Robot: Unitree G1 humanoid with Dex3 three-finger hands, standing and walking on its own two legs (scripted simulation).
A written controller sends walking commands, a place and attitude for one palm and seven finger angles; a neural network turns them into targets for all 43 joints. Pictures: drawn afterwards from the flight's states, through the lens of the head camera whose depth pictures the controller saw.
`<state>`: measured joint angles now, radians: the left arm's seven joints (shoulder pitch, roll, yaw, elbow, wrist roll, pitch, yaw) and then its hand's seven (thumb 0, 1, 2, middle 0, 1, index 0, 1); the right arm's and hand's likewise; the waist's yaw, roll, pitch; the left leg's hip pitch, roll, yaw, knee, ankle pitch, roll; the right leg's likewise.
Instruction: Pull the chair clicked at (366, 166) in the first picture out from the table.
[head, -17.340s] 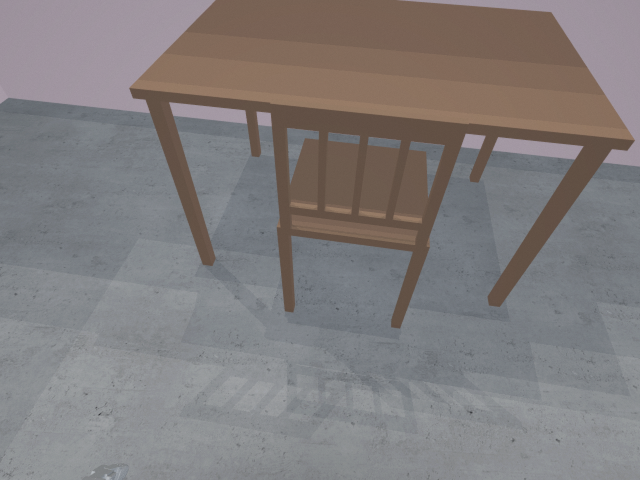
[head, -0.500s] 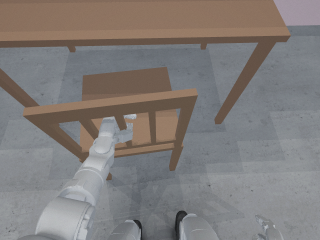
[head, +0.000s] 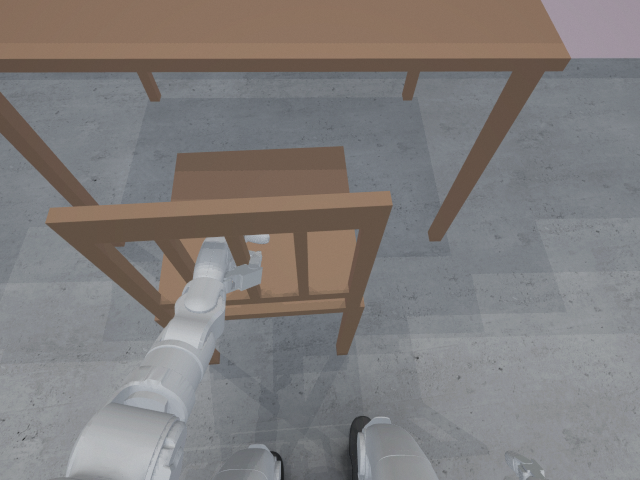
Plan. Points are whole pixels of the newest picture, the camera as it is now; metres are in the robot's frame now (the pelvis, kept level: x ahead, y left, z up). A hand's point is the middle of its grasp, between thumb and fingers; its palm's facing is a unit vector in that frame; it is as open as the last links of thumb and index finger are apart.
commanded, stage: step backward, pulling the chair out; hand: left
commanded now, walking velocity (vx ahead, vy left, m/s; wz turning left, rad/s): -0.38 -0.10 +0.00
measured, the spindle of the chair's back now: (245, 267) +0.41 +0.11 -0.10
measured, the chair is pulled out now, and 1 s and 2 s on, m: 0.25 0.43 0.58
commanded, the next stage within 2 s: stop walking, hand still on the chair in 1.34 s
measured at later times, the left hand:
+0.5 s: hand (248, 326) +0.30 +0.09 -0.06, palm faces -0.07 -0.99 -0.16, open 5.1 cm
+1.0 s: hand (241, 406) +0.20 +0.10 -0.06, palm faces -0.03 -0.99 -0.16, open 5.1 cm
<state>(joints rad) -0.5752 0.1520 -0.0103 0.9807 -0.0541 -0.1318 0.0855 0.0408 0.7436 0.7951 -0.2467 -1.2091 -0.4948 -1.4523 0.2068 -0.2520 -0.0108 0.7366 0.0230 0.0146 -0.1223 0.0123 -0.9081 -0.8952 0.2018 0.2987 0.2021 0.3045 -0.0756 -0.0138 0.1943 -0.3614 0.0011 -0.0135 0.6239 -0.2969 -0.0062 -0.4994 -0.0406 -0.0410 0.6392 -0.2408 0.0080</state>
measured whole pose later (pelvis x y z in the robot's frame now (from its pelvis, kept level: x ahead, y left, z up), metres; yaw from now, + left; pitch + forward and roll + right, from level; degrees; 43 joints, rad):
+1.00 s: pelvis -0.18 -0.02 +0.00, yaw -1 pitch +2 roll -2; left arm -0.60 0.18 0.05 1.09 -0.05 -0.19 0.07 0.04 0.73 0.82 -0.29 -1.21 -0.49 -1.45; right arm 0.20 -0.22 -0.01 0.77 0.02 -0.04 -0.09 0.01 -0.91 -0.90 0.20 0.30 0.20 0.30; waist -0.06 0.04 0.20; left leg -0.40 0.08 -0.03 0.63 -0.25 -0.05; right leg -0.38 0.05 -0.01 0.53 -0.18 -0.01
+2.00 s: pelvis -0.23 -0.02 +0.01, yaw -3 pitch -1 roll +0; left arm -0.16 0.13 0.01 0.79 -0.04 -0.12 0.07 0.05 0.72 0.84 -0.29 -1.20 -0.49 -1.45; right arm 0.22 -0.21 0.01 0.72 0.02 -0.05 -0.09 0.01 -0.91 -0.90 0.20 0.30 0.20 0.30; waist -0.03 0.03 0.08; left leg -0.18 0.05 0.00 0.48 -0.28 -0.04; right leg -0.26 0.01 0.00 0.47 -0.19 -0.01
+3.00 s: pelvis -0.22 -0.02 -0.02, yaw +0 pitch +9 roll +0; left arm -0.03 0.15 0.00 0.39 -0.09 0.14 0.05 0.00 -0.48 0.22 -0.24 -0.74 -0.25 -0.75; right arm 0.23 -0.25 0.01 0.61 0.05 -0.07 -0.07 0.02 -0.91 -0.90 0.20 0.30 0.20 0.30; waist -0.05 0.04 -0.09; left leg -0.53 0.01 -0.03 0.80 -0.43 -0.02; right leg -0.61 -0.03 -0.02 0.80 -0.35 0.01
